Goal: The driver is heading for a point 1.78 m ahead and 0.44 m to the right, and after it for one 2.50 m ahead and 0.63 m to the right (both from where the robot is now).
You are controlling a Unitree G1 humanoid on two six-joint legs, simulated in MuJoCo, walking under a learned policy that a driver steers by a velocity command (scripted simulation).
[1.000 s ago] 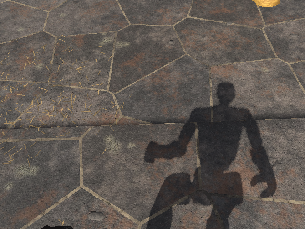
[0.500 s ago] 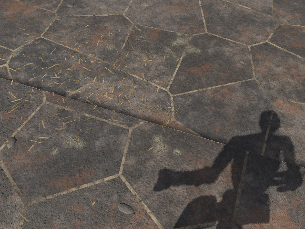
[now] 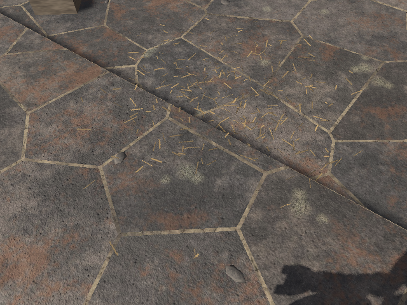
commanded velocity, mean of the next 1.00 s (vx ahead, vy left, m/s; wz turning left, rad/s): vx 0.00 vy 0.00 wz -0.30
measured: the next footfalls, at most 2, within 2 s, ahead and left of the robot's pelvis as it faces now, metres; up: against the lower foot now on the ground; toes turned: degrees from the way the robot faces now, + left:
left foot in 0.10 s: +0.04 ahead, +0.14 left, +0.00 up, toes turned +2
right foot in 0.56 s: +0.00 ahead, -0.08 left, +0.00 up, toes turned -12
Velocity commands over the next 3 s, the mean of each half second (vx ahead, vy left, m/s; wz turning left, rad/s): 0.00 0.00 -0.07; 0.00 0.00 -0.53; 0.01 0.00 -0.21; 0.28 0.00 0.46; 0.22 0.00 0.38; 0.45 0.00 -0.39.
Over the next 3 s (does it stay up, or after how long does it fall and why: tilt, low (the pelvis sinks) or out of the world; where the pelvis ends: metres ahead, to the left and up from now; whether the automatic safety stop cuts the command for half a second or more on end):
stays up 0.59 0.00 0.00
